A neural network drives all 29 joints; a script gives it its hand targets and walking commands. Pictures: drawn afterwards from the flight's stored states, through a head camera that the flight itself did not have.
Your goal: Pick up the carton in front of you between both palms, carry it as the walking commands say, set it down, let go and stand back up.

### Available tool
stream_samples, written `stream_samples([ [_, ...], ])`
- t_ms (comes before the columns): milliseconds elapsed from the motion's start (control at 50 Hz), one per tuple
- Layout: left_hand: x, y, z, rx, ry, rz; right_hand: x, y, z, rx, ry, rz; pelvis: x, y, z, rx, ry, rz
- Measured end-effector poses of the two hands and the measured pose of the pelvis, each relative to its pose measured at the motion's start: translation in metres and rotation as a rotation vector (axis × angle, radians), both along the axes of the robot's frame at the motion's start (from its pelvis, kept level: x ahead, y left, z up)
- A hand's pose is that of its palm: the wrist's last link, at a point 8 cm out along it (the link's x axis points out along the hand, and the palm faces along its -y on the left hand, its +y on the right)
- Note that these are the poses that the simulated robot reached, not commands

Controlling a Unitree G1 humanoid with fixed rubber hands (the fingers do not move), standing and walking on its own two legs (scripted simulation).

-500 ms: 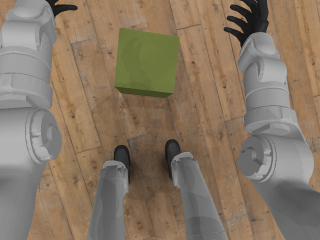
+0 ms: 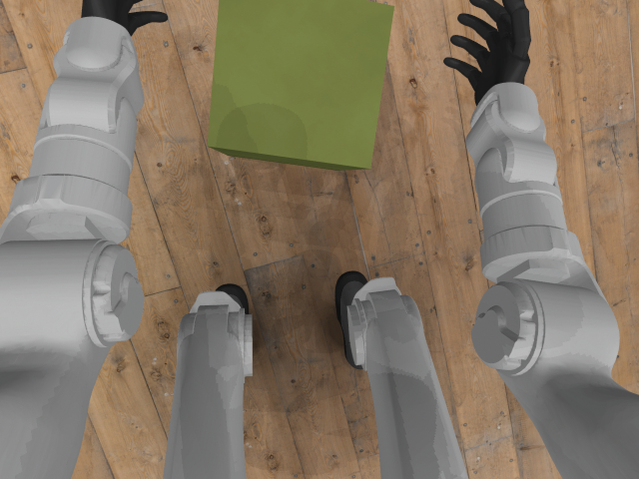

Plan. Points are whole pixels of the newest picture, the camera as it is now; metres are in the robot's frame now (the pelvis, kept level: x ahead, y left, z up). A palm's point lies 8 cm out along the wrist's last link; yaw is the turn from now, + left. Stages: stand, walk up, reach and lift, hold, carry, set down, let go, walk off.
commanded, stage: reach and lift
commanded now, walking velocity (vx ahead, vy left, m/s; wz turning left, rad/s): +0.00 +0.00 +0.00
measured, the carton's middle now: (294, 95) +0.53 -0.01 -0.40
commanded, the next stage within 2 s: none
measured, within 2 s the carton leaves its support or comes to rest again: leaves its support in 1.36 s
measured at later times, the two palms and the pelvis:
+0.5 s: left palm (159, 73) +0.54 +0.18 -0.33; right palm (423, 107) +0.51 -0.19 -0.33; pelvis -0.05 +0.00 -0.14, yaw +0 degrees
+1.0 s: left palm (183, 72) +0.55 +0.15 -0.33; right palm (406, 100) +0.52 -0.16 -0.33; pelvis -0.05 +0.00 -0.15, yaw +0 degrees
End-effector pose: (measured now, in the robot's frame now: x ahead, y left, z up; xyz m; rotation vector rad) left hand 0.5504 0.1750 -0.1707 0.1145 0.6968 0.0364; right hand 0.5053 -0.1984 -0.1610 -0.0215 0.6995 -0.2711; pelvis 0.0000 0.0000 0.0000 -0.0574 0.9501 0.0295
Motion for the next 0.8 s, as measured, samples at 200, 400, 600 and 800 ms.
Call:
stream_samples([
  [200, 0.000, 0.002, -0.076, -0.003, -0.020, 0.006, -0.002, -0.002, -0.082, 0.011, -0.012, -0.004, -0.038, 0.000, -0.090, 0.003, -0.132, -0.009],
  [400, -0.004, -0.004, -0.137, -0.021, 0.036, 0.002, -0.002, 0.007, -0.147, 0.030, 0.044, 0.024, -0.052, 0.000, -0.134, 0.008, -0.266, -0.009],
  [600, -0.001, 0.003, -0.166, -0.012, 0.017, 0.001, 0.012, 0.016, -0.172, 0.032, 0.032, 0.048, -0.040, 0.000, -0.152, 0.008, -0.319, -0.014],
  [800, 0.000, -0.011, -0.160, -0.028, 0.004, -0.016, 0.010, 0.019, -0.169, 0.035, 0.023, 0.046, -0.039, 0.001, -0.157, 0.005, -0.313, -0.012],
])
